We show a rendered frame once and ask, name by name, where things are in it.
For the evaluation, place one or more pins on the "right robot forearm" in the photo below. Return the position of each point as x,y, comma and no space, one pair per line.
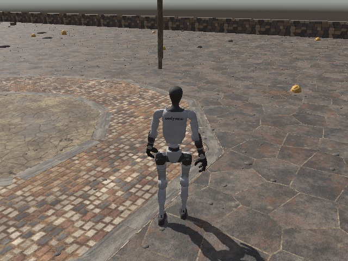
199,147

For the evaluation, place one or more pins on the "robot right upper arm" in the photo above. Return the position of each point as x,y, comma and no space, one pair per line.
194,125

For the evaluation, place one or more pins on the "robot head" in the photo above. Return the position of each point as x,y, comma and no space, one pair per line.
175,93

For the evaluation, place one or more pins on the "robot left hand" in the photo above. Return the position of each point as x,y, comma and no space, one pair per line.
151,150

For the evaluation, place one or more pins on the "robot left upper arm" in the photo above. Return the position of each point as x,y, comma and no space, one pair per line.
155,122

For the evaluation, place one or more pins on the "left robot forearm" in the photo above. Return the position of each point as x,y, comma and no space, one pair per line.
150,141

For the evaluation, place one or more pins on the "robot right hand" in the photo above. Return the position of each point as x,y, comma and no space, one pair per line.
203,165

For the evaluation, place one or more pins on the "robot left foot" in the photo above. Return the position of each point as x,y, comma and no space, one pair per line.
161,220

